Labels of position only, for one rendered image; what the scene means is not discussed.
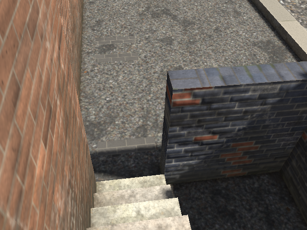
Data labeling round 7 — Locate stairs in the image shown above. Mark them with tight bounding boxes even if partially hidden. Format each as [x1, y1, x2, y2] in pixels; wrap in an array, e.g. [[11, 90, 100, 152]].
[[86, 174, 191, 230]]

